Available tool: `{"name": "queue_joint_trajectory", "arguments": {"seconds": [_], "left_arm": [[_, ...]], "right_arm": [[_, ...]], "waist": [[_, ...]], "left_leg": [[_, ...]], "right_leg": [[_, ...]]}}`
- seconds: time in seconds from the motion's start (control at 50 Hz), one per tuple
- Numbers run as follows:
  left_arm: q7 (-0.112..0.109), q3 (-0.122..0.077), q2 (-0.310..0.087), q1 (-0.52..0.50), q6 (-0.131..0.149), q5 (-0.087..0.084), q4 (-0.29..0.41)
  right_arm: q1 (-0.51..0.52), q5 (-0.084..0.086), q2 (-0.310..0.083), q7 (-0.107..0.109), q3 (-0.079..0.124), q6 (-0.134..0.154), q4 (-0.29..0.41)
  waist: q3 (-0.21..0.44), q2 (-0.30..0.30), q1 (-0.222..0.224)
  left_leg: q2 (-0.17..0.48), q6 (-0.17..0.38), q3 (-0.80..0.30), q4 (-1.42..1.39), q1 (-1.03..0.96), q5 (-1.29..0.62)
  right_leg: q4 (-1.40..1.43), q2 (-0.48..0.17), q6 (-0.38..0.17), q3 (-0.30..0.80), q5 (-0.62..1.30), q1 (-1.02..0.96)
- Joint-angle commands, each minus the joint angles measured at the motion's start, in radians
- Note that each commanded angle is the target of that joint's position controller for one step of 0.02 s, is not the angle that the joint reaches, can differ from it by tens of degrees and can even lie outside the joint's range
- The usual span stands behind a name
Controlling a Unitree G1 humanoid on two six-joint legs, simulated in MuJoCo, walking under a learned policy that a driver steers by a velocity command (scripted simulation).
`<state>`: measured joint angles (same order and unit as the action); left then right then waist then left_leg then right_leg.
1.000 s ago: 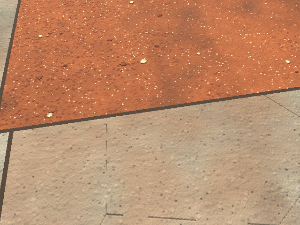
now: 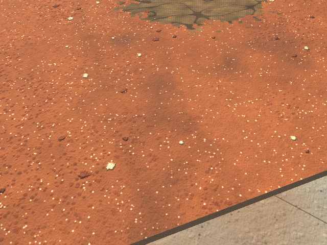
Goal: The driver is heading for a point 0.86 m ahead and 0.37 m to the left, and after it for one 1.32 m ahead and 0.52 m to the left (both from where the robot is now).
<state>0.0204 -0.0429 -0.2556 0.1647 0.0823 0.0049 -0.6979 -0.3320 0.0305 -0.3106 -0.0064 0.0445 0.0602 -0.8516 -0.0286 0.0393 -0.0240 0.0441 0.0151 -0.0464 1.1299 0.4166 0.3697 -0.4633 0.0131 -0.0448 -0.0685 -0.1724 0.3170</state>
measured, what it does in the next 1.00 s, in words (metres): walks ahead, turning left: left foot, then right foot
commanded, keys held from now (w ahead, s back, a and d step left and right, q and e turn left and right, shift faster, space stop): w+q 1.00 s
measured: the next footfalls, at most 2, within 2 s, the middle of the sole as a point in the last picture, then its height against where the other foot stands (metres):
left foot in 0.40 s outside the picture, level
right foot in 0.86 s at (159, 195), level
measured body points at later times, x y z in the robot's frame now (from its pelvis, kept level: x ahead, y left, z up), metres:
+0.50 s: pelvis +0.27 +0.07 -0.01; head +0.31 +0.09 +0.44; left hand +0.28 +0.36 -0.13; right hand +0.50 -0.15 -0.11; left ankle +0.32 +0.15 -0.74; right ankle +0.16 -0.10 -0.64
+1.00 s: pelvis +0.56 +0.11 +0.00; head +0.58 +0.12 +0.45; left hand +0.54 +0.42 -0.09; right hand +0.79 -0.08 -0.12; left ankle +0.41 +0.17 -0.65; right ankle +0.66 +0.05 -0.74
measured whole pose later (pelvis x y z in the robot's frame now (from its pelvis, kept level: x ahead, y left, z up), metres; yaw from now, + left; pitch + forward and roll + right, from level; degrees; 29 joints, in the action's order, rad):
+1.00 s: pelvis +0.56 +0.11 +0.00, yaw +34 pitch +1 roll -1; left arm 0.02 -0.05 -0.27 0.16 0.10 0.01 -0.74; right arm -0.33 0.03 -0.31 0.01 0.07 0.02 -0.71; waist -0.02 0.04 -0.01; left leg -0.02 0.02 -0.10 1.19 0.42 0.40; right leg -0.49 0.03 -0.02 -0.03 -0.19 0.33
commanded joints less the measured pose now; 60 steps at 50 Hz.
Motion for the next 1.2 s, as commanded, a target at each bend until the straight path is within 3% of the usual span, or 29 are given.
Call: {"name": "queue_joint_trajectory", "arguments": {"seconds": [0.02, 0.08, 0.14, 0.2, 0.28, 0.34, 0.36, 0.38, 0.4, 0.42, 0.44, 0.46, 0.48, 0.5, 0.54, 0.58, 0.68, 0.78, 0.84, 0.86, 0.88, 0.9, 0.92, 0.94, 0.96, 0.98, 1.02, 1.1, 1.2], "left_arm": [[0.000, -0.034, -0.097, 0.039, 0.028, 0.007, 0.010], [-0.007, -0.044, -0.118, 0.037, 0.043, 0.014, -0.024], [-0.018, -0.049, -0.136, 0.048, 0.039, 0.013, -0.050], [-0.028, -0.056, -0.165, 0.087, 0.029, 0.005, -0.075], [-0.032, -0.068, -0.193, 0.151, -0.002, -0.015, -0.116], [-0.041, -0.078, -0.229, 0.135, -0.027, -0.024, -0.116], [-0.046, -0.081, -0.241, 0.126, -0.036, -0.025, -0.113], [-0.050, -0.079, -0.242, 0.109, -0.043, -0.029, -0.108], [-0.054, -0.066, -0.215, 0.119, -0.036, -0.015, -0.093], [-0.034, -0.017, -0.060, 0.223, -0.008, 0.021, -0.042], [-0.018, -0.023, -0.128, 0.126, 0.034, -0.011, -0.034], [-0.009, -0.036, -0.177, 0.021, 0.055, -0.049, 0.001], [-0.013, -0.030, -0.163, 0.002, 0.067, -0.042, 0.009], [-0.020, -0.035, -0.165, 0.002, 0.068, -0.015, -0.002], [-0.020, -0.044, -0.171, 0.038, 0.045, 0.002, -0.008], [-0.021, -0.038, -0.142, 0.039, 0.025, 0.010, -0.005], [-0.014, -0.012, -0.087, -0.146, 0.021, 0.007, 0.045], [0.002, -0.028, -0.137, -0.212, 0.038, -0.013, 0.073], [0.001, -0.052, -0.172, -0.093, 0.052, -0.013, 0.044], [-0.006, -0.067, -0.205, 0.014, 0.058, 0.001, 0.027], [-0.014, -0.079, -0.261, 0.162, 0.054, 0.007, 0.013], [-0.004, -0.093, -0.320, 0.211, 0.040, 0.010, -0.027], [0.000, -0.070, -0.211, 0.155, 0.038, -0.007, 0.003], [-0.006, -0.055, -0.158, 0.118, 0.030, -0.007, 0.010], [-0.007, -0.046, -0.143, 0.075, 0.026, 0.003, 0.012], [-0.009, -0.040, -0.122, 0.049, 0.023, 0.006, 0.002], [-0.014, -0.037, -0.111, 0.042, 0.029, 0.007, -0.013], [-0.017, -0.054, -0.156, 0.063, 0.036, 0.000, -0.048], [-0.022, -0.060, -0.190, 0.078, 0.019, -0.005, -0.075]], "right_arm": [[-0.011, 0.000, -0.064, 0.005, 0.026, -0.010, 0.064], [0.031, -0.004, -0.044, 0.009, 0.028, -0.028, 0.086], [0.100, -0.008, -0.030, -0.005, 0.024, -0.021, 0.109], [0.214, -0.012, -0.007, -0.025, 0.011, -0.015, 0.149], [0.315, -0.010, -0.012, -0.049, 0.009, -0.016, 0.215], [0.280, -0.011, -0.049, -0.060, 0.028, -0.023, 0.240], [0.203, -0.009, -0.076, -0.059, 0.044, -0.026, 0.228], [0.060, -0.007, -0.121, -0.050, 0.072, -0.028, 0.196], [-0.103, -0.005, -0.200, -0.029, 0.108, -0.038, 0.159], [-0.077, 0.004, -0.304, -0.021, 0.123, -0.034, 0.162], [-0.107, -0.006, -0.225, -0.023, 0.097, -0.019, 0.194], [-0.074, -0.016, -0.173, -0.025, 0.082, -0.007, 0.188], [-0.015, -0.013, -0.151, -0.024, 0.075, 0.001, 0.193], [0.052, -0.013, -0.120, -0.022, 0.066, 0.002, 0.205], [0.106, -0.029, -0.094, -0.014, 0.056, 0.003, 0.233], [0.100, -0.022, -0.112, -0.004, 0.061, 0.006, 0.230], [0.038, -0.011, -0.149, 0.021, 0.073, -0.006, 0.206], [-0.028, -0.002, -0.140, 0.026, 0.073, -0.019, 0.178], [0.000, -0.008, -0.120, 0.028, 0.070, -0.026, 0.186], [0.001, -0.014, -0.074, 0.024, 0.053, -0.024, 0.196], [-0.035, -0.035, -0.010, 0.024, 0.029, -0.023, 0.213], [-0.154, 0.010, -0.002, 0.023, 0.023, -0.013, 0.249], [-0.127, 0.018, -0.112, 0.028, 0.043, -0.015, 0.212], [-0.020, 0.007, -0.149, 0.025, 0.055, -0.020, 0.224], [0.024, -0.004, -0.135, 0.026, 0.055, -0.025, 0.229], [0.054, -0.013, -0.124, 0.023, 0.058, -0.027, 0.240], [0.043, -0.001, -0.083, 0.011, 0.054, -0.035, 0.245], [0.103, -0.006, -0.041, 0.006, 0.041, -0.044, 0.280], [0.223, -0.007, -0.019, -0.022, 0.027, -0.030, 0.305]], "waist": [[0.040, -0.150, 0.019], [0.001, -0.108, 0.007], [-0.016, -0.092, 0.024], [-0.048, -0.069, 0.071], [-0.074, -0.064, 0.100], [-0.013, -0.110, 0.051], [0.039, -0.125, 0.002], [0.113, -0.111, -0.081], [0.205, -0.029, -0.152], [0.281, 0.236, -0.025], [0.406, 0.118, -0.096], [0.267, 0.071, -0.112], [0.175, -0.006, -0.067], [0.113, -0.039, -0.024], [0.088, -0.010, 0.031], [0.068, -0.016, 0.043], [0.024, 0.026, -0.023], [0.028, 0.057, -0.040], [0.056, 0.092, 0.034], [0.144, 0.063, 0.086], [0.291, -0.092, 0.122], [0.346, -0.447, 0.053], [0.236, -0.266, 0.080], [0.133, -0.179, 0.101], [0.078, -0.109, 0.083], [0.039, -0.110, 0.068], [0.026, -0.153, 0.046], [0.004, -0.115, 0.049], [-0.022, -0.097, 0.090]], "left_leg": [[0.090, -0.015, -0.054, 0.020, 0.198, -0.101], [0.091, -0.034, -0.074, -0.052, 0.251, -0.206], [0.081, -0.032, -0.055, -0.230, 0.258, -0.373], [0.068, -0.017, 0.011, -0.386, 0.237, -0.459], [0.053, 0.024, 0.055, -0.486, 0.296, -0.376], [-0.023, 0.076, 0.135, -0.499, 0.179, -0.225], [-0.064, 0.100, 0.161, -0.496, 0.072, -0.180], [-0.105, 0.135, 0.165, -0.554, -0.134, -0.219], [-0.038, 0.187, 0.011, -0.590, -0.442, -0.244], [0.224, 0.379, -0.551, -0.664, -0.783, -0.099], [0.289, 0.416, -0.786, -0.809, -0.845, 0.007], [0.262, 0.360, -0.642, -0.837, -0.756, -0.061], [0.220, 0.326, -0.523, -0.836, -0.611, -0.153], [0.182, 0.302, -0.430, -0.845, -0.474, -0.270], [0.143, 0.297, -0.355, -0.883, -0.327, -0.409], [0.124, 0.300, -0.292, -0.904, -0.241, -0.487], [0.032, 0.220, -0.188, -0.894, -0.133, -0.376], [0.079, 0.184, -0.313, -0.802, -0.229, -0.244], [0.070, 0.148, -0.361, -0.680, -0.253, -0.283], [0.017, 0.115, -0.315, -0.519, -0.206, -0.289], [-0.068, 0.070, -0.206, -0.221, -0.067, -0.032], [-0.142, 0.025, -0.119, 0.068, 0.288, 0.251], [-0.065, 0.008, -0.153, 0.173, 0.377, 0.182], [-0.033, 0.003, -0.122, 0.187, 0.388, 0.089], [0.000, -0.003, -0.101, 0.160, 0.346, 0.022], [0.028, -0.005, -0.102, 0.109, 0.328, -0.021], [0.058, -0.006, -0.079, 0.058, 0.265, -0.059], [0.076, -0.027, -0.060, -0.068, 0.324, -0.145], [0.062, -0.018, 0.009, -0.336, 0.275, -0.372]], "right_leg": [[0.305, -0.267, -0.155, 0.246, 0.065, -0.179], [0.340, -0.265, -0.158, 0.129, 0.192, -0.159], [0.348, -0.239, -0.137, 0.019, 0.249, -0.187], [0.357, -0.246, -0.124, -0.048, 0.259, -0.222], [0.294, -0.294, -0.107, -0.085, 0.349, -0.386], [0.130, -0.301, -0.074, -0.125, 0.760, -0.452], [0.005, -0.292, -0.061, -0.138, 0.899, -0.446], [-0.189, -0.261, -0.033, -0.161, 0.905, -0.375], [-0.477, -0.218, 0.011, -0.161, 0.643, -0.148], [-0.836, -0.005, 0.077, -0.088, -0.338, 0.324], [-0.945, 0.020, 0.062, 0.152, -0.427, 0.437], [-0.924, -0.030, 0.037, 0.169, -0.334, 0.510], [-0.836, -0.073, 0.025, 0.164, -0.247, 0.485], [-0.745, -0.102, 0.031, 0.158, -0.203, 0.425], [-0.666, -0.124, 0.053, 0.164, -0.157, 0.311], [-0.574, -0.119, 0.087, 0.138, -0.124, 0.286], [-0.192, -0.049, 0.123, 0.111, 0.208, 0.200], [-0.041, -0.019, 0.096, 0.156, 0.213, 0.142], [0.016, -0.016, 0.041, 0.137, 0.119, -0.010], [0.014, -0.081, -0.002, 0.181, 0.099, -0.196], [0.009, -0.265, -0.056, 0.379, 0.037, -0.454], [0.141, -0.451, -0.216, 0.884, -0.280, -0.658], [0.190, -0.424, -0.189, 0.866, -0.455, -0.579], [0.186, -0.379, -0.143, 0.677, -0.382, -0.472], [0.198, -0.334, -0.124, 0.546, -0.226, -0.360], [0.213, -0.299, -0.122, 0.457, -0.117, -0.292], [0.257, -0.260, -0.115, 0.329, -0.013, -0.222], [0.307, -0.280, -0.151, 0.197, 0.141, -0.233], [0.312, -0.251, -0.119, 0.016, 0.246, -0.267]]}}
Velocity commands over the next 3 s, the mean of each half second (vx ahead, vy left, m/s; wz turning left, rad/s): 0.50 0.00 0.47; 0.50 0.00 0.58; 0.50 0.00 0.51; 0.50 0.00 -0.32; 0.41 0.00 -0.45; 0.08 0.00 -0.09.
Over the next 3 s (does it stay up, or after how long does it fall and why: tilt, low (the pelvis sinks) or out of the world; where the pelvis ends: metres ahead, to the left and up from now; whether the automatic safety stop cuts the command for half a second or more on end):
stays up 1.24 0.71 0.00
